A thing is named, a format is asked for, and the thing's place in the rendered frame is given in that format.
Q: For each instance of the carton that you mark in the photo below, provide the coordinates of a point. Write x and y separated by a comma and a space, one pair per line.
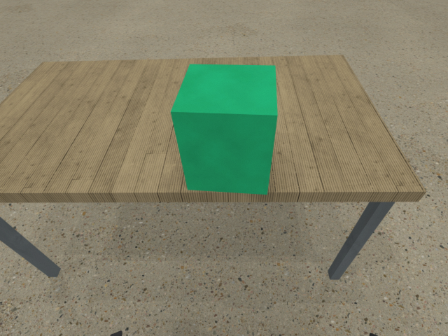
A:
225, 119

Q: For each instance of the table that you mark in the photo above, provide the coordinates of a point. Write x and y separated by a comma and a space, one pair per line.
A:
102, 131

